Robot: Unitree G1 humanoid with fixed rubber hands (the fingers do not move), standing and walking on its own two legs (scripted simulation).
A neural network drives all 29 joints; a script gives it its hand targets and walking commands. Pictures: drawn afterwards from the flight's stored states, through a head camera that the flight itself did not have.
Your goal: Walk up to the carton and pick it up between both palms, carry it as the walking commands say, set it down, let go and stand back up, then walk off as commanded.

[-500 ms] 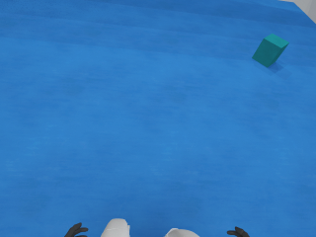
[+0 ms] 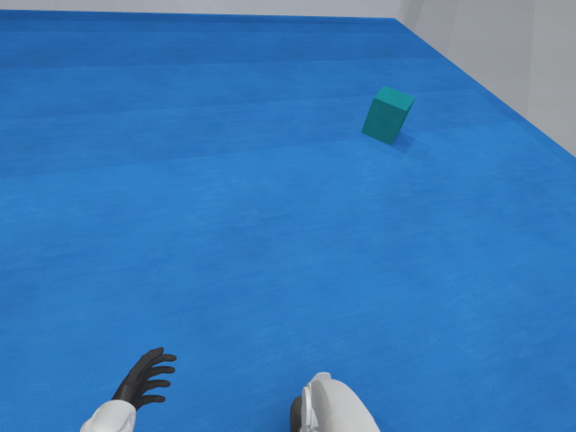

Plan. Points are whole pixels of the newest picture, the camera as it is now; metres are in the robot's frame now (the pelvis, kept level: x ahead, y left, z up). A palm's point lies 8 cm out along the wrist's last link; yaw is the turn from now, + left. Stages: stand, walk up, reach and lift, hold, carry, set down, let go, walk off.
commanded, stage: walk up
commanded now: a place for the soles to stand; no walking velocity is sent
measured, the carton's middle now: (387, 115) +1.90 -0.92 -0.65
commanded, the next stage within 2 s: none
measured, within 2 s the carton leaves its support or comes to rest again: neither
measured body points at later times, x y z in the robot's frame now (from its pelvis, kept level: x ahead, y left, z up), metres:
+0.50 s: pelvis +0.33 +0.02 -0.05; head +0.32 +0.03 +0.40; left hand +0.40 +0.29 -0.18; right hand +0.44 -0.26 -0.12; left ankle +0.47 +0.11 -0.74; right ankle +0.24 -0.11 -0.71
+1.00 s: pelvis +0.59 -0.16 -0.04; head +0.59 -0.17 +0.41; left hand +0.81 +0.02 -0.13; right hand +0.51 -0.42 -0.17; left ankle +0.48 +0.09 -0.72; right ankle +0.69 -0.30 -0.75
